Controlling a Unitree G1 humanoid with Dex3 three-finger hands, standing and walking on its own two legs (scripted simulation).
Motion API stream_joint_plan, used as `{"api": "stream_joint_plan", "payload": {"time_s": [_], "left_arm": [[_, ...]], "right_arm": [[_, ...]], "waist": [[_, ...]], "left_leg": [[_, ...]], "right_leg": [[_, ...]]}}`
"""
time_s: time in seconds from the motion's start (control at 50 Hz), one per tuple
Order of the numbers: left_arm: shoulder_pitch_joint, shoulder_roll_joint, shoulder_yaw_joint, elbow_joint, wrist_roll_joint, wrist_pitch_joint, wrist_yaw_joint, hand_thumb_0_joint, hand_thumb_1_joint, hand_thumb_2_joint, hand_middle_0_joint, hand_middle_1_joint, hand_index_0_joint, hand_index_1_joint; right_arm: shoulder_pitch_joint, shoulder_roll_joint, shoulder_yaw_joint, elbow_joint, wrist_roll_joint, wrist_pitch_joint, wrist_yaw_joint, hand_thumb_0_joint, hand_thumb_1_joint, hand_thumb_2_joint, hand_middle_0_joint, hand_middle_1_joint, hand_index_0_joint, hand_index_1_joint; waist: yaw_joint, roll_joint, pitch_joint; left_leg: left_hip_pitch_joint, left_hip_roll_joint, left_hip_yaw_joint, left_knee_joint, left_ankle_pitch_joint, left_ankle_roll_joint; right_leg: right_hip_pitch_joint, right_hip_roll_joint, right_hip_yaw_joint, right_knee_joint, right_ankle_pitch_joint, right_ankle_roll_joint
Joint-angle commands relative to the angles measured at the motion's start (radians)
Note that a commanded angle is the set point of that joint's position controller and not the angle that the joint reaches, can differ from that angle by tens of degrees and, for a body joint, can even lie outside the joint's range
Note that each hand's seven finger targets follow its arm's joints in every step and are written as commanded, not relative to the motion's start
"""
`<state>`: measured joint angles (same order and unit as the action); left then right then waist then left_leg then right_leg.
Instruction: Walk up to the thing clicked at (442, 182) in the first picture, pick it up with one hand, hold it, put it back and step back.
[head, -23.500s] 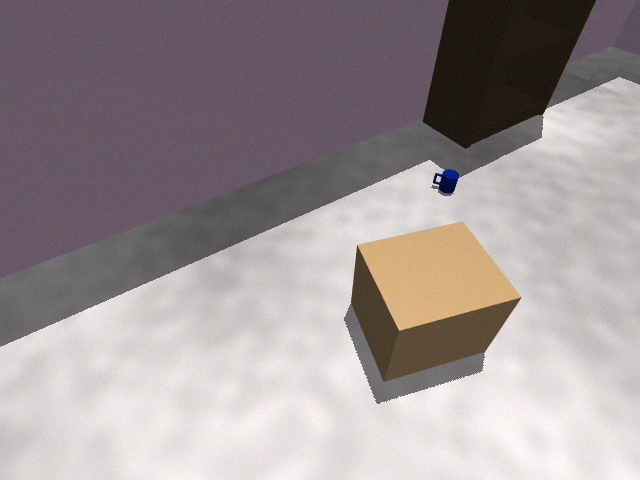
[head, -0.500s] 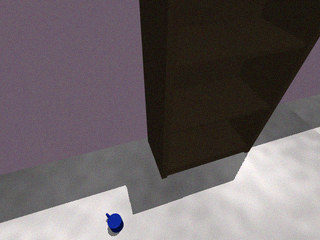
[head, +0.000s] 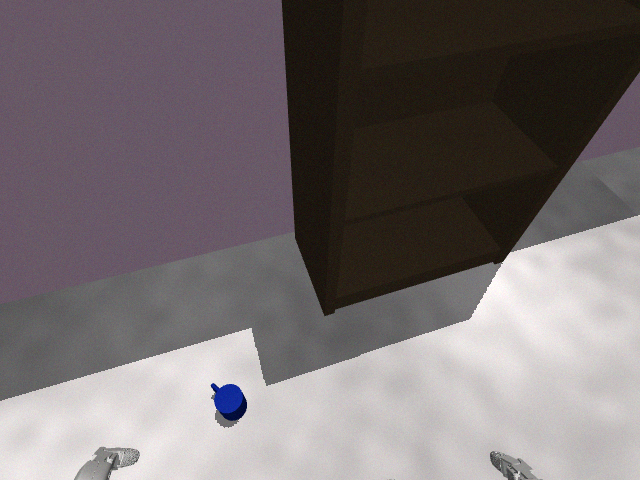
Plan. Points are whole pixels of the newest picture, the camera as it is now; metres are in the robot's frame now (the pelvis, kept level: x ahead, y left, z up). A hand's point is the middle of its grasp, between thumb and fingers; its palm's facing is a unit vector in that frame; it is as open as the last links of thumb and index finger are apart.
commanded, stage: rise first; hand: left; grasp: from above
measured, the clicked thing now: (227, 398) +0.43 +0.25 -0.70
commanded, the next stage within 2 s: none
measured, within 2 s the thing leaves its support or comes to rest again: neither
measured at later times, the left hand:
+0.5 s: hand out of the picture +0.17 +0.28 -0.29, palm faces -0.38 -0.70 -0.61, open 14.2 cm
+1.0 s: hand (181, 442) +0.28 +0.29 -0.47, palm faces -0.47 -0.24 -0.85, open 13.8 cm
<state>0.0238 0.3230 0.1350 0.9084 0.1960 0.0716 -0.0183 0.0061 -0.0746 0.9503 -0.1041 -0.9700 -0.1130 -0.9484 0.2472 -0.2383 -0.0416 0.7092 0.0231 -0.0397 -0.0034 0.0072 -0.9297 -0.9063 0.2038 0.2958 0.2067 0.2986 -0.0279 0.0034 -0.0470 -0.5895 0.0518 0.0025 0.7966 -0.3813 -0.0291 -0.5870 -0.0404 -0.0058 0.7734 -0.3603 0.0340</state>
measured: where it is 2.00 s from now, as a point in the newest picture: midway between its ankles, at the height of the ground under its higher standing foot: outside the picture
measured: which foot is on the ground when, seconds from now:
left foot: down 0.00-1.00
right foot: down 0.00-1.00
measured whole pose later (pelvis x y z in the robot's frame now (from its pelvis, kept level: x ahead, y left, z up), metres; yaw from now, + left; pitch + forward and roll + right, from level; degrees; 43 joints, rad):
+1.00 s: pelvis -0.09 +0.00 -0.33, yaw -2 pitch +33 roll -4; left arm -0.52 0.58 0.12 0.96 0.96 -0.22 0.17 0.00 -0.48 0.98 -0.12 -1.04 -0.12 -1.03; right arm 0.12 -0.27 -0.06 0.72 -0.03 -0.08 0.06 0.01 -0.89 -0.90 0.20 0.30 0.21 0.30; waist -0.06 0.01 -0.12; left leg -2.05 0.02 -0.12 2.14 -0.67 -0.04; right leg -2.01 -0.02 0.00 2.08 -0.64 0.05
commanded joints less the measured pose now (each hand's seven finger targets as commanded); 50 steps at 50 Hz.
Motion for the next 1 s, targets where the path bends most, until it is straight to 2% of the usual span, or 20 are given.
{"api": "stream_joint_plan", "payload": {"time_s": [0.0, 0.08, 0.12, 0.16, 0.2, 0.24, 0.26, 0.3, 0.38, 0.46, 0.48, 0.54, 0.6, 0.66, 0.72, 0.74, 0.78, 0.82, 0.88, 0.98], "left_arm": [[-0.016, 0.179, 0.057, -0.197, 0.03, -0.01, 0.018, 0.0, -0.555, 0.988, -0.079, -1.07, -0.076, -1.072], [0.069, 0.188, 0.073, -0.329, 0.068, -0.021, 0.028, 0.0, -0.564, 0.999, -0.068, -1.074, -0.062, -1.08], [0.089, 0.198, 0.076, -0.389, 0.093, -0.012, 0.033, 0.0, -0.589, 1.003, -0.079, -1.066, -0.069, -1.077], [0.136, 0.173, 0.064, -0.441, 0.104, 0.002, 0.036, 0.0, -0.584, 1.004, -0.081, -1.066, -0.07, -1.078], [0.116, 0.19, 0.072, -0.473, 0.116, 0.015, 0.041, 0.0, -0.585, 1.003, -0.076, -1.074, -0.067, -1.083], [0.077, 0.182, 0.049, -0.442, 0.149, 0.019, 0.043, 0.0, -0.588, 0.99, -0.082, -1.076, -0.076, -1.082], [0.038, 0.207, 0.064, -0.436, 0.163, 0.013, 0.046, 0.0, -0.591, 0.988, -0.078, -1.077, -0.073, -1.081], [0.005, 0.204, 0.064, -0.37, 0.2, -0.007, 0.05, 0.0, -0.583, 0.99, -0.067, -1.071, -0.062, -1.076], [-0.056, 0.201, 0.029, -0.342, 0.297, -0.094, 0.062, 0.0, -0.548, 0.973, -0.063, -1.082, -0.064, -1.081], [-0.091, 0.259, 0.043, -0.338, 0.393, -0.179, 0.1, 0.0, -0.547, 0.975, -0.072, -1.09, -0.074, -1.088], [-0.109, 0.294, 0.064, -0.361, 0.419, -0.187, 0.117, 0.0, -0.549, 0.993, -0.059, -1.091, -0.058, -1.093], [-0.14, 0.312, 0.072, -0.334, 0.479, -0.182, 0.162, 0.0, -0.55, 0.999, -0.059, -1.089, -0.06, -1.09], [-0.251, 0.367, 0.094, -0.321, 0.531, -0.177, 0.196, 0.0, -0.567, 1.001, -0.07, -1.08, -0.07, -1.081], [-0.38, 0.404, 0.088, -0.25, 0.574, -0.185, 0.198, 0.0, -0.556, 0.995, -0.092, -1.055, -0.09, -1.058], [-0.508, 0.436, 0.078, -0.197, 0.61, -0.217, 0.186, 0.0, -0.475, 0.944, -0.148, -1.001, -0.148, -1.002], [-0.517, 0.45, 0.08, -0.166, 0.626, -0.228, 0.184, 0.0, -0.478, 0.942, -0.152, -1.004, -0.154, -1.004], [-0.569, 0.495, 0.088, -0.166, 0.655, -0.25, 0.182, 0.0, -0.435, 0.937, -0.139, -0.994, -0.144, -0.99], [-0.648, 0.5, 0.061, -0.165, 0.685, -0.273, 0.18, 0.0, -0.445, 0.947, -0.138, -0.997, -0.141, -0.996], [-0.727, 0.555, 0.08, -0.136, 0.732, -0.3, 0.202, 0.0, -0.49, 0.989, -0.086, -1.051, -0.094, -1.044], [-0.772, 0.564, 0.066, -0.036, 0.809, -0.315, 0.255, 0.0, -0.538, 1.03, -0.058, -1.059, -0.062, -1.056]], "right_arm": [[-0.035, -0.167, -0.071, -0.168, -0.007, -0.071, -0.005, 0.0, -0.916, -0.907, 0.2, 0.3, 0.2, 0.3], [-0.038, -0.151, -0.069, -0.204, -0.011, -0.096, -0.01, 0.0, -0.894, -0.901, 0.2, 0.3, 0.2, 0.3], [-0.037, -0.15, -0.068, -0.214, -0.013, -0.103, -0.016, 0.0, -0.909, -0.906, 0.2, 0.3, 0.2, 0.3], [-0.04, -0.144, -0.067, -0.225, -0.015, -0.11, -0.018, 0.0, -0.92, -0.908, 0.2, 0.3, 0.2, 0.3], [-0.049, -0.149, -0.067, -0.227, -0.015, -0.118, -0.022, 0.0, -0.922, -0.909, 0.2, 0.3, 0.2, 0.3], [-0.054, -0.154, -0.066, -0.224, -0.016, -0.127, -0.024, 0.0, -0.934, -0.912, 0.2, 0.3, 0.2, 0.3], [-0.06, -0.156, -0.065, -0.22, -0.019, -0.134, -0.023, 0.0, -0.934, -0.912, 0.2, 0.3, 0.2, 0.3], [-0.073, -0.152, -0.061, -0.22, -0.026, -0.148, -0.021, 0.0, -0.916, -0.907, 0.2, 0.3, 0.199, 0.3], [-0.092, -0.166, -0.071, -0.224, -0.031, -0.17, -0.001, 0.0, -0.879, -0.896, 0.2, 0.3, 0.199, 0.3], [-0.1, -0.196, -0.085, -0.208, -0.028, -0.171, 0.018, 0.0, -0.879, -0.895, 0.2, 0.3, 0.2, 0.3], [-0.097, -0.204, -0.089, -0.208, -0.025, -0.168, 0.022, 0.0, -0.867, -0.892, 0.2, 0.3, 0.2, 0.3], [-0.094, -0.21, -0.098, -0.188, -0.021, -0.149, 0.03, 0.0, -0.882, -0.896, 0.201, 0.3, 0.2, 0.3], [-0.084, -0.217, -0.104, -0.156, -0.022, -0.133, 0.039, 0.0, -0.907, -0.903, 0.2, 0.3, 0.2, 0.3], [-0.067, -0.214, -0.108, -0.13, -0.032, -0.12, 0.05, 0.0, -0.914, -0.906, 0.2, 0.3, 0.2, 0.3], [-0.059, -0.212, -0.11, -0.12, -0.041, -0.113, 0.054, 0.0, -0.898, -0.903, 0.199, 0.3, 0.2, 0.3], [-0.056, -0.213, -0.11, -0.115, -0.041, -0.111, 0.053, 0.0, -0.904, -0.904, 0.199, 0.3, 0.2, 0.3], [-0.053, -0.218, -0.111, -0.109, -0.045, -0.104, 0.053, 0.0, -0.874, -0.896, 0.199, 0.3, 0.2, 0.3], [-0.049, -0.218, -0.112, -0.104, -0.05, -0.096, 0.053, 0.0, -0.876, -0.898, 0.199, 0.3, 0.2, 0.3], [-0.041, -0.226, -0.105, -0.085, -0.054, -0.084, 0.049, 0.0, -0.876, -0.897, 0.199, 0.3, 0.2, 0.3], [-0.031, -0.234, -0.09, -0.065, -0.062, -0.051, 0.055, 0.0, -0.885, -0.9, 0.199, 0.3, 0.2, 0.3]], "waist": [[0.014, 0.008, -0.188], [0.024, 0.034, -0.27], [0.012, 0.054, -0.282], [0.007, 0.055, -0.302], [0.001, 0.081, -0.296], [-0.024, 0.05, -0.276], [-0.028, 0.045, -0.272], [-0.032, 0.036, -0.261], [-0.021, 0.078, -0.378], [0.004, 0.121, -0.532], [0.014, 0.147, -0.58], [0.017, 0.14, -0.634], [0.015, 0.129, -0.694], [0.002, 0.05, -0.713], [-0.013, -0.002, -0.723], [-0.002, -0.013, -0.724], [0.005, -0.002, -0.747], [-0.012, 0.023, -0.748], [-0.012, 0.06, -0.722], [-0.026, 0.116, -0.669]], "left_leg": [[-0.013, -0.044, 0.013, 0.005, 0.128, 0.021], [-0.065, -0.045, 0.016, 0.089, 0.128, 0.025], [-0.087, -0.042, 0.017, 0.126, 0.126, 0.026], [-0.102, -0.039, 0.012, 0.15, 0.123, 0.028], [-0.127, -0.033, 0.001, 0.17, 0.115, 0.025], [-0.187, -0.03, -0.007, 0.221, 0.092, 0.029], [-0.229, -0.03, -0.004, 0.257, 0.075, 0.031], [-0.33, -0.032, -0.007, 0.335, 0.031, 0.034], [-0.455, -0.041, -0.021, 0.474, 0.006, 0.025], [-0.507, -0.036, -0.051, 0.602, 0.097, 0.014], [-0.494, -0.036, -0.053, 0.63, 0.13, 0.012], [-0.56, -0.04, -0.044, 0.715, 0.176, 0.016], [-0.637, -0.043, -0.033, 0.805, 0.211, 0.024], [-0.801, -0.052, -0.015, 0.914, 0.116, 0.044], [-0.951, -0.056, 0.007, 0.99, -0.04, 0.054], [-0.986, -0.059, 0.011, 0.997, -0.084, 0.053], [-0.996, -0.057, 0.011, 1.014, -0.132, 0.053], [-1.013, -0.057, 0.01, 1.034, -0.181, 0.051], [-1.05, -0.059, 0.0, 1.057, -0.254, 0.051], [-1.058, -0.06, -0.023, 1.071, -0.282, 0.048]], "right_leg": [[-0.035, 0.045, -0.045, 0.017, 0.077, -0.042], [-0.078, 0.038, -0.033, 0.097, 0.08, -0.043], [-0.11, 0.036, -0.028, 0.126, 0.086, -0.04], [-0.128, 0.037, -0.027, 0.15, 0.089, -0.04], [-0.185, 0.038, -0.031, 0.186, 0.074, -0.044], [-0.25, 0.037, -0.032, 0.227, 0.056, -0.044], [-0.284, 0.036, -0.03, 0.255, 0.041, -0.043], [-0.383, 0.034, -0.028, 0.331, 0.003, -0.044], [-0.554, 0.029, -0.031, 0.507, -0.032, -0.047], [-0.703, 0.027, -0.042, 0.683, 0.016, -0.052], [-0.738, 0.025, -0.042, 0.716, 0.031, -0.055], [-0.793, 0.027, -0.045, 0.787, 0.073, -0.056], [-0.827, 0.028, -0.043, 0.854, 0.108, -0.056], [-0.837, 0.028, -0.033, 0.888, 0.072, -0.046], [-0.845, 0.029, -0.021, 0.907, -0.039, -0.038], [-0.855, 0.032, -0.023, 0.915, -0.089, -0.039], [-0.883, 0.035, -0.027, 0.928, -0.153, -0.041], [-0.926, 0.037, -0.031, 0.946, -0.209, -0.044], [-1.018, 0.045, -0.044, 0.989, -0.291, -0.051], [-1.14, 0.048, -0.085, 1.067, -0.289, -0.06]]}}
